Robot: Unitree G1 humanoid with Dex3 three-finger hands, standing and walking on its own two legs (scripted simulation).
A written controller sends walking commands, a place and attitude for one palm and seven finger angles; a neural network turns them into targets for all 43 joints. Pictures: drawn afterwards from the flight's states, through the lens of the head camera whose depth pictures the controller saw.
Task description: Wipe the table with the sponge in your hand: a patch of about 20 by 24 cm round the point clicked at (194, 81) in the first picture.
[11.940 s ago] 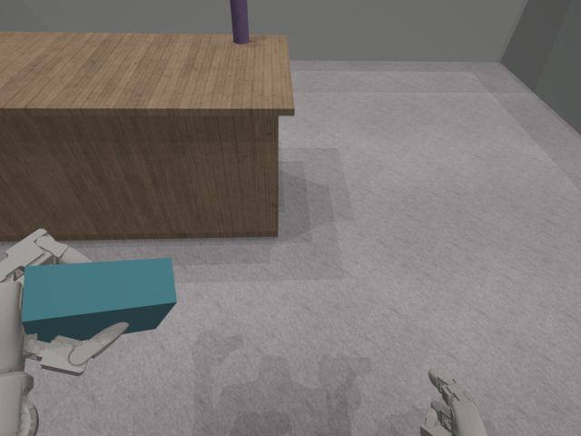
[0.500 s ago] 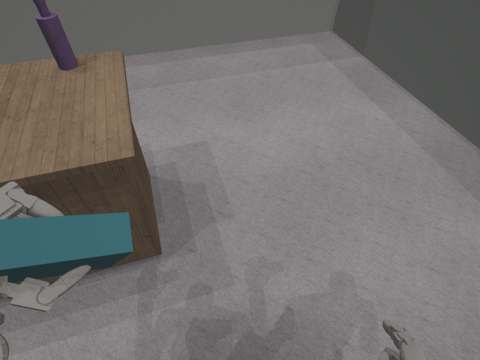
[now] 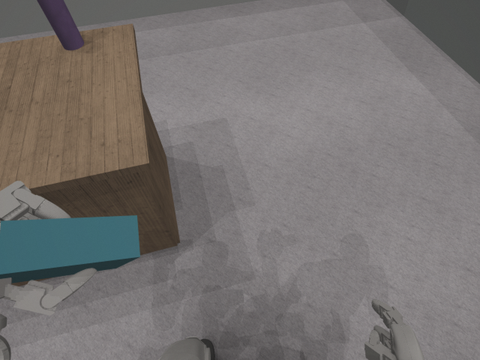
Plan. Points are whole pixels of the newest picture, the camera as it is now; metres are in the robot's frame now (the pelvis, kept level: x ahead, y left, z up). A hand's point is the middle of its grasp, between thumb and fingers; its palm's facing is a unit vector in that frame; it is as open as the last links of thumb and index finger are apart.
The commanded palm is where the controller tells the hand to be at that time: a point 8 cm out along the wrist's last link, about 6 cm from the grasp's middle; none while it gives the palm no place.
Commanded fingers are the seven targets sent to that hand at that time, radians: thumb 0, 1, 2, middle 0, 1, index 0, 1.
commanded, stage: take the last steps up to it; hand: left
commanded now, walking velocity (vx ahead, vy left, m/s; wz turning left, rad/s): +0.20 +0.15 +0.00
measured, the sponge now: (90, 247) +0.23 +0.20 +0.13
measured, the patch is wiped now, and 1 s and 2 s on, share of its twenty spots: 0.00 0.00 0.00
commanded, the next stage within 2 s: come to a stop and stand still in 0.20 s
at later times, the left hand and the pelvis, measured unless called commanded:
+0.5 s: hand (61, 168) +0.32 +0.26 +0.16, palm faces +0.36 -0.78 -0.52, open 9.4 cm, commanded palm +0.26 +0.30 +0.18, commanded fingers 0.00 0.10 1.30 -1.20 -1.60 -1.20 -1.60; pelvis +0.09 +0.02 -0.01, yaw -2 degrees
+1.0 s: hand (15, 189) +0.28 +0.29 +0.16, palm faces +0.35 -0.85 -0.40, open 9.4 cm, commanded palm +0.23 +0.34 +0.18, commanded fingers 0.00 0.10 1.30 -1.20 -1.60 -1.20 -1.60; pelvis +0.05 +0.07 +0.00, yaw -3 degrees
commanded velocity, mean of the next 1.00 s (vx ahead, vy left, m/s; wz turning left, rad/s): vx -0.02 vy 0.04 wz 0.00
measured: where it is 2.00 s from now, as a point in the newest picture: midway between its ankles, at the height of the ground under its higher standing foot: outside the picture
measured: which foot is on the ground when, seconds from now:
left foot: up 0.00-0.02, down 0.04-0.38, up 0.40-0.72, down 0.74-1.00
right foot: down 0.00-0.04, up 0.06-0.34, down 0.36-0.76, up 0.78-1.00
